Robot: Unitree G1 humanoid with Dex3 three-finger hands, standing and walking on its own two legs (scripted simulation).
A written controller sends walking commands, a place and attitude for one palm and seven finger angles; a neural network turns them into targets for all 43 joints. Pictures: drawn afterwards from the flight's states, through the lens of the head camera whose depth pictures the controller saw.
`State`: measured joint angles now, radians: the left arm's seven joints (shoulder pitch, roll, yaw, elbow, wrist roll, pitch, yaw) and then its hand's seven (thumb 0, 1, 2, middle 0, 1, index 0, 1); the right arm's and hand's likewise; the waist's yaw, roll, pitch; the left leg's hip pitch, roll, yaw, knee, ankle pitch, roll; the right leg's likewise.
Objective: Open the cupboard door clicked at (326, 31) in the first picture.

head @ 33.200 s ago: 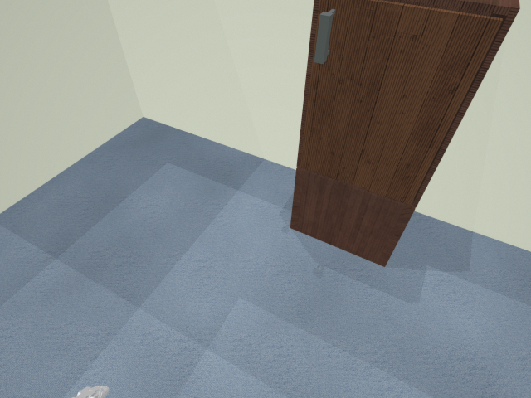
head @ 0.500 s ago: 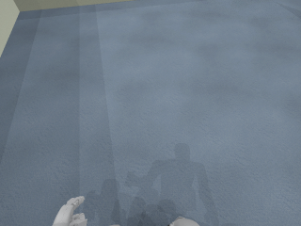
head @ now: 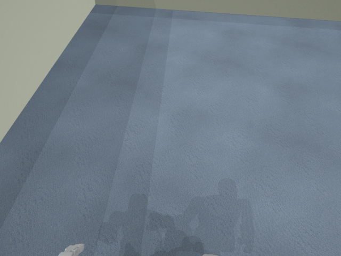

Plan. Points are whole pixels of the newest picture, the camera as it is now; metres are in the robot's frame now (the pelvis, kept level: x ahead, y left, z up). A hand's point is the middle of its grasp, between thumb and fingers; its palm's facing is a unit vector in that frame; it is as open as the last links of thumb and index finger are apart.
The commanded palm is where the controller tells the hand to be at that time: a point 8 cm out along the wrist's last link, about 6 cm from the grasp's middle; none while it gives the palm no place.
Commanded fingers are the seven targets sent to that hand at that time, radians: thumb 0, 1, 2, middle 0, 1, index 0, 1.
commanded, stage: turn to face it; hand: left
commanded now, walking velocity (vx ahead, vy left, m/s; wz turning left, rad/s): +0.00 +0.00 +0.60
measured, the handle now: out of the picture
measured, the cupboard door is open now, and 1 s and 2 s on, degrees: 43 43 43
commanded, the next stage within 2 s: none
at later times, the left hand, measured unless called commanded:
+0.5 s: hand out of the picture -0.01 +0.16 -0.19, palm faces +0.38 -0.90 -0.20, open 7.4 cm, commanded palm none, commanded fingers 0.00 0.90 0.90 -0.20 -0.30 -0.20 -0.30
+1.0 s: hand out of the picture +0.03 +0.12 -0.15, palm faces +0.58 -0.77 -0.26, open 7.4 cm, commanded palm none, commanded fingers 0.00 0.90 0.90 -0.20 -0.30 -0.20 -0.30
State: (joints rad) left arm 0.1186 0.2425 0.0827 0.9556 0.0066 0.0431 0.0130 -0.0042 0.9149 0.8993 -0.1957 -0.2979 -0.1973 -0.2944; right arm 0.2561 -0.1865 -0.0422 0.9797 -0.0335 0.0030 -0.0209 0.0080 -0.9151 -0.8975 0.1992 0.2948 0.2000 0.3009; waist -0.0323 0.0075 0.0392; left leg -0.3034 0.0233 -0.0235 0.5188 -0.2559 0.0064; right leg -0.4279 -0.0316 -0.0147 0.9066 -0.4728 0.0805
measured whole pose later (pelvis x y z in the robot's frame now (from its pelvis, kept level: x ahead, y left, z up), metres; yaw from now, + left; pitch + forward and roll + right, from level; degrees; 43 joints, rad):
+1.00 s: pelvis +0.08 -0.08 +0.00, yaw +38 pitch +0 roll +3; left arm 0.20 0.19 0.04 0.89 0.02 0.01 0.02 0.00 0.90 0.90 -0.20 -0.30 -0.20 -0.30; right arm 0.16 -0.25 -0.08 0.95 -0.02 0.08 0.03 0.01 -0.91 -0.90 0.20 0.29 0.20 0.30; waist -0.03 -0.01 0.09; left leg -0.47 0.02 0.04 1.05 -0.46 -0.07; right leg -0.22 -0.12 -0.14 0.52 -0.29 0.00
